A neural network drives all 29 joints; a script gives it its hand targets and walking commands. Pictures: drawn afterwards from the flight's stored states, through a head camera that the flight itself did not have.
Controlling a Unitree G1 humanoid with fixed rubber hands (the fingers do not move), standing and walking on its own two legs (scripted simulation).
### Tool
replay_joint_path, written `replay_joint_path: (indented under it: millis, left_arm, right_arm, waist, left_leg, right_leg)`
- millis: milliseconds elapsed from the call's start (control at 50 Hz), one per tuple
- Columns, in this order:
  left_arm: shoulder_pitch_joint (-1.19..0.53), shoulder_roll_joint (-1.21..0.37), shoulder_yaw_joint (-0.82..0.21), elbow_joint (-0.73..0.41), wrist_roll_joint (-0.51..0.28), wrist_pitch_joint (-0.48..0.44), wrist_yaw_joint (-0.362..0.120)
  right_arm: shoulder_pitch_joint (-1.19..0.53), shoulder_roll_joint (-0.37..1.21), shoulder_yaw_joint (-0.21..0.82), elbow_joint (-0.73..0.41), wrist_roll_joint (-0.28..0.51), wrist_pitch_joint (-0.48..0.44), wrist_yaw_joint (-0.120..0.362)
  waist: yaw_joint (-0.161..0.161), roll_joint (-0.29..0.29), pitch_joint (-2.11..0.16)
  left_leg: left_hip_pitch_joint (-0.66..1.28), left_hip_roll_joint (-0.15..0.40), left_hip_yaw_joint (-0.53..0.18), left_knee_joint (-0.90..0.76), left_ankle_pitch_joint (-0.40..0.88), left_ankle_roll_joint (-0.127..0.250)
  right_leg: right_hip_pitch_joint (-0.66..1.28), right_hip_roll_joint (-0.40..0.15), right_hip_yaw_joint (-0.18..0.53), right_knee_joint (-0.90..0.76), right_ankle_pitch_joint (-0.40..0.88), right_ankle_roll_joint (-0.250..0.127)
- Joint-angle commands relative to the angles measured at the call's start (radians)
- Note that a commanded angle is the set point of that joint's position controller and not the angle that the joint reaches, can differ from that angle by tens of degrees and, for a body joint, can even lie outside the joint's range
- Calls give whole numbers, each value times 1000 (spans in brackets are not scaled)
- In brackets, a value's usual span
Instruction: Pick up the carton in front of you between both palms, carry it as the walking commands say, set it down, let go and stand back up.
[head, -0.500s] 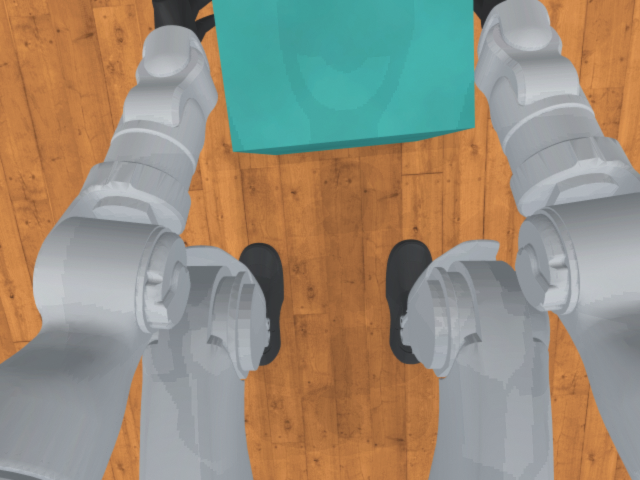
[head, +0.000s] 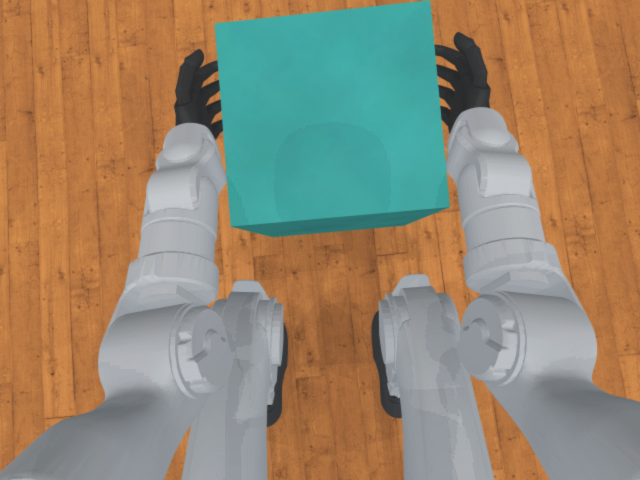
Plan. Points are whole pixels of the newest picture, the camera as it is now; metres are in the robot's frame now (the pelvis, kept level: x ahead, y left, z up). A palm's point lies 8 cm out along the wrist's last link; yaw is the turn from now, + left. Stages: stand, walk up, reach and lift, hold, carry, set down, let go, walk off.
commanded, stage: reach and lift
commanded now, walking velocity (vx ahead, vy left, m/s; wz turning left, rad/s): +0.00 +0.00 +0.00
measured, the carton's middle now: (331, 148) +0.49 -0.01 -0.14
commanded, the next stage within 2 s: none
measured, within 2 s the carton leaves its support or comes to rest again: neither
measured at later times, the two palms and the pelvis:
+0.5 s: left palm (105, 89) +0.46 +0.15 +0.09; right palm (535, 59) +0.47 -0.15 +0.09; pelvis +0.04 +0.00 +0.14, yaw -1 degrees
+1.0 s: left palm out of the picture +0.43 +0.15 +0.25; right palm out of the picture +0.43 -0.15 +0.25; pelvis +0.10 +0.00 +0.28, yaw -1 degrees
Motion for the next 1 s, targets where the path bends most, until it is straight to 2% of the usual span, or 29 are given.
replay_joint_path:
  millis: [0, 40, 60, 100, 140, 220, 240, 260, 300, 360, 380, 400, 420, 440, 460, 540, 560, 700, 720, 740, 760, 840, 860, 880, 900, 920, 940, 960, 980]
  left_arm:
    - [-516, -1111, -431, 59, -10, 82, -275]
    - [-533, -1081, -449, -2, 11, 78, -279]
    - [-494, -1080, -466, -28, -42, 65, -289]
    - [-526, -1087, -567, -165, -83, 46, -294]
    - [-504, -1091, -568, -153, -67, 51, -287]
    - [-463, -1113, -637, -158, -128, 41, -290]
    - [-362, -1106, -616, -100, -80, 51, -296]
    - [-387, -1158, -669, -203, -116, 41, -300]
    - [-318, -1127, -700, -199, -116, 36, -289]
    - [-203, -1090, -631, -73, -71, 68, -303]
    - [-198, -1067, -580, -86, -16, 67, -315]
    - [-181, -1100, -581, -108, -25, 73, -324]
    - [-194, -1083, -579, -86, -25, 75, -332]
    - [-179, -1115, -556, -75, -11, 76, -334]
    - [-204, -1143, -578, -130, -47, 57, -337]
    - [-236, -1189, -702, -203, -98, 27, -298]
    - [-160, -1133, -717, -217, -114, 34, -275]
    - [-16, -1161, -675, -105, -30, 63, -285]
    - [72, -1169, -613, -103, -4, 76, -290]
    - [49, -1157, -694, -177, -38, 68, -295]
    - [78, -1193, -672, -143, -30, 78, -305]
    - [215, -1196, -653, -95, 1, 102, -309]
    - [158, -1145, -748, -288, -38, 63, -312]
    - [227, -1226, -744, -228, -36, 82, -303]
    - [254, -1124, -716, -208, -30, 77, -299]
    - [315, -1196, -757, -252, -21, 72, -300]
    - [264, -1163, -748, -279, -35, 61, -298]
    - [304, -1144, -782, -302, -33, 62, -296]
    - [313, -1158, -787, -310, -55, 67, -297]
  right_arm:
    - [-514, 1083, 436, -48, 33, 66, 276]
    - [-464, 1095, 413, 5, -19, 74, 277]
    - [-407, 1082, 417, -4, 23, 70, 273]
    - [-474, 1150, 485, -89, 43, 65, 255]
    - [-349, 1121, 447, 10, 23, 73, 264]
    - [-405, 1142, 583, -178, 122, 31, 257]
    - [-394, 1179, 571, -158, 125, 49, 250]
    - [-360, 1179, 624, -200, 128, 46, 245]
    - [-281, 1203, 645, -160, 148, 53, 241]
    - [-149, 1176, 573, -45, 81, 78, 240]
    - [-172, 1173, 544, -69, 45, 71, 250]
    - [-75, 1156, 499, -33, -13, 93, 254]
    - [-58, 1165, 475, -11, -12, 87, 250]
    - [-70, 1184, 515, -83, -15, 78, 247]
    - [-132, 1153, 541, -113, 0, 69, 245]
    - [-177, 1206, 620, -229, 93, 13, 239]
    - [-147, 1163, 634, -184, 111, 23, 258]
    - [53, 1225, 593, -127, 45, 48, 269]
    - [55, 1187, 622, -177, 53, 63, 272]
    - [91, 1231, 634, -197, 30, 63, 272]
    - [75, 1225, 635, -225, 54, 63, 277]
    - [203, 1222, 628, -221, 29, 84, 271]
    - [189, 1248, 681, -261, 58, 78, 275]
    - [281, 1222, 662, -276, 41, 70, 274]
    - [283, 1227, 664, -200, 51, 85, 272]
    - [376, 1231, 680, -246, 27, 72, 268]
    - [358, 1184, 650, -222, 0, 73, 278]
    - [288, 1216, 651, -260, 49, 64, 279]
    - [372, 1160, 673, -282, 38, 69, 272]
  waist:
    - [-33, -50, -981]
    - [14, -68, -937]
    - [-57, -103, -971]
    - [-7, -96, -1130]
    - [-42, -50, -976]
    - [6, -41, -1084]
    - [57, -3, -1075]
    - [2, -52, -1140]
    - [56, -60, -1082]
    - [-32, -84, -842]
    - [55, -34, -853]
    - [-29, -101, -815]
    - [-58, -91, -736]
    - [-29, -56, -795]
    - [-74, -81, -805]
    - [-28, 37, -928]
    - [33, 15, -919]
    - [-32, -8, -681]
    - [16, -19, -655]
    - [-29, -19, -654]
    - [11, 9, -683]
    - [-12, -17, -518]
    - [27, -21, -629]
    - [-64, 9, -601]
    - [6, -34, -522]
    - [-35, 37, -580]
    - [-50, -49, -484]
    - [-5, 10, -518]
    - [-69, 8, -510]
  left_leg:
    - [583, -110, 105, -349, 0, 45]
    - [533, -126, 95, -369, 40, 33]
    - [570, -120, 108, -377, 97, 20]
    - [655, -129, 112, -378, 193, 16]
    - [702, -125, 84, -419, 171, 17]
    - [719, -132, 99, -429, 258, 11]
    - [776, -142, 106, -474, 224, 22]
    - [771, -138, 97, -473, 252, 10]
    - [812, -140, 95, -502, 283, 19]
    - [799, -127, 59, -572, 198, 38]
    - [794, -127, 77, -601, 165, 40]
    - [779, -142, 93, -617, 134, 37]
    - [783, -125, 58, -644, 85, 37]
    - [869, -130, 61, -664, 97, 42]
    - [853, -126, 52, -665, 145, 41]
    - [1105, -130, 16, -726, 296, 17]
    - [1183, -111, -2, -763, 330, 18]
    - [1239, -102, -22, -912, 173, 52]
    - [1307, -105, -31, -962, 200, 53]
    - [1327, -105, -24, -958, 222, 44]
    - [1349, -112, -22, -988, 226, 39]
    - [1433, -98, -38, -1091, 261, 51]
    - [1486, -88, -37, -1096, 403, 43]
    - [1573, -84, -76, -1113, 498, 32]
    - [1573, -83, -62, -1151, 454, 43]
    - [1639, -86, -71, -1160, 507, 32]
    - [1577, -77, -72, -1180, 535, 28]
    - [1661, -84, -62, -1206, 595, 29]
    - [1711, -76, -78, -1233, 606, 22]
  right_leg:
    - [668, 107, -132, -346, -5, -6]
    - [655, 103, -104, -372, 14, -13]
    - [771, 110, -121, -400, 87, -8]
    - [817, 112, -114, -387, 170, 7]
    - [747, 111, -114, -431, 152, -12]
    - [903, 109, -65, -467, 259, -19]
    - [910, 122, -63, -476, 211, -3]
    - [1044, 118, -66, -497, 259, -3]
    - [1030, 121, -51, -502, 308, 16]
    - [974, 110, -70, -578, 204, 17]
    - [1003, 102, -49, -594, 169, 8]
    - [1087, 100, -37, -675, 151, 5]
    - [1057, 107, -64, -671, 113, 1]
    - [1058, 99, -52, -683, 102, -2]
    - [1082, 103, -61, -706, 139, 3]
    - [1165, 106, -28, -709, 272, -26]
    - [1114, 115, -68, -692, 258, -24]
    - [1225, 101, -17, -874, 151, -24]
    - [1299, 95, -20, -934, 126, -21]
    - [1325, 93, -31, -924, 174, -19]
    - [1410, 94, -3, -954, 192, -38]
    - [1489, 84, 2, -1070, 243, -29]
    - [1536, 91, -1, -1055, 361, -21]
    - [1549, 84, 17, -1107, 413, -47]
    - [1585, 78, 21, -1122, 391, -28]
    - [1604, 82, 35, -1147, 422, -36]
    - [1593, 84, 1, -1161, 470, -27]
    - [1637, 83, 22, -1195, 494, -28]
    - [1703, 78, 26, -1218, 546, -26]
